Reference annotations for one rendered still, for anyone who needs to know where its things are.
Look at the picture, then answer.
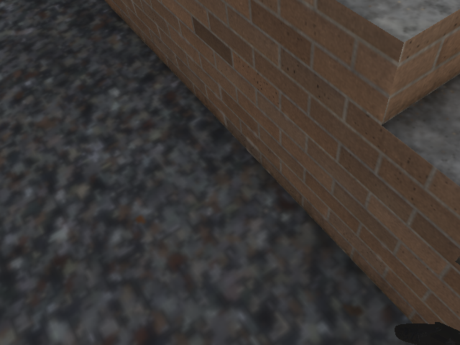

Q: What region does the right robot hand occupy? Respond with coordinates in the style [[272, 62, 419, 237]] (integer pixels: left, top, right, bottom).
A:
[[395, 322, 460, 345]]

